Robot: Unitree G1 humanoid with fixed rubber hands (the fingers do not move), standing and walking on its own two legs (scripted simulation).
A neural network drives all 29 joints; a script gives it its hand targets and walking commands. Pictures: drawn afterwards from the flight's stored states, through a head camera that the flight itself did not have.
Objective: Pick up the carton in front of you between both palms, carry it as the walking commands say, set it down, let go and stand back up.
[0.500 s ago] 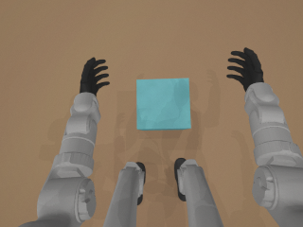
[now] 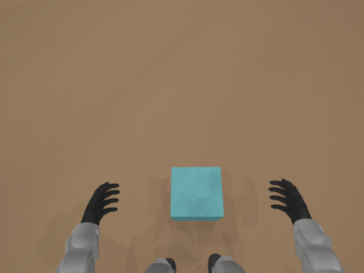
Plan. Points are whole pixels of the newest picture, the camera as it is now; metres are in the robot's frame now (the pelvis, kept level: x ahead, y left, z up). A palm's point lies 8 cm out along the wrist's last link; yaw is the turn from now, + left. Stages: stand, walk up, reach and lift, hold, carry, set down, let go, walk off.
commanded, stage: let go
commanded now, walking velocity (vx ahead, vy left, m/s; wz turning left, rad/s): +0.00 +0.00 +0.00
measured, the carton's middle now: (195, 195) +0.38 -0.02 -0.62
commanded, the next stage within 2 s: stand in 0.66 s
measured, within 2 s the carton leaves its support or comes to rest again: neither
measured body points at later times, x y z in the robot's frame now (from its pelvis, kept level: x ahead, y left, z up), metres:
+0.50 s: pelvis +0.01 +0.01 +0.03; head +0.02 +0.01 +0.48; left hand +0.19 +0.24 -0.04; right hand +0.18 -0.22 -0.04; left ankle -0.02 +0.12 -0.71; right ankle +0.00 -0.12 -0.71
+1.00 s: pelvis +0.01 +0.01 +0.03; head +0.01 +0.01 +0.48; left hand +0.14 +0.30 -0.07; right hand +0.15 -0.29 -0.06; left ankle -0.02 +0.12 -0.71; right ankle +0.00 -0.12 -0.71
